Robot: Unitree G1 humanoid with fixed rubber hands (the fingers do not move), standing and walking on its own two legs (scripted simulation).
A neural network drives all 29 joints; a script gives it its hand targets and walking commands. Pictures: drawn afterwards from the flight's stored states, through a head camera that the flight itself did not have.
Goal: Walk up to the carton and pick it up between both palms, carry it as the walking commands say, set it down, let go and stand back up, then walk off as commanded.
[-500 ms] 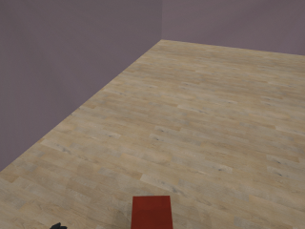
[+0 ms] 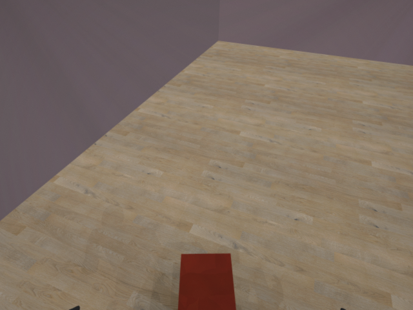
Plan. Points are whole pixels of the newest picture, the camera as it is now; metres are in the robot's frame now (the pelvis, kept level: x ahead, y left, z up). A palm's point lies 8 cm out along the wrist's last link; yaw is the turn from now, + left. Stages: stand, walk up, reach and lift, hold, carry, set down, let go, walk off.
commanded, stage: stand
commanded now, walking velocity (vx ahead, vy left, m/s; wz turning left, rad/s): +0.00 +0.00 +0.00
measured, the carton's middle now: (206, 301) +0.39 +0.04 -0.61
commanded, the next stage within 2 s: walk off in 0.22 s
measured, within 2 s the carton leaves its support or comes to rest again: neither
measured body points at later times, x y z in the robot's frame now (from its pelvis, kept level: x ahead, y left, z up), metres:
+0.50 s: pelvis +0.00 +0.00 +0.00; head -0.03 +0.01 +0.45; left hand +0.10 +0.31 -0.09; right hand +0.15 -0.25 -0.10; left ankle +0.04 +0.10 -0.72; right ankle +0.00 -0.07 -0.72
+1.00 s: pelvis +0.00 +0.06 +0.00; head +0.03 +0.10 +0.45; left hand +0.06 +0.35 -0.13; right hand +0.12 -0.19 -0.11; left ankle -0.01 +0.13 -0.72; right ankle -0.03 -0.07 -0.67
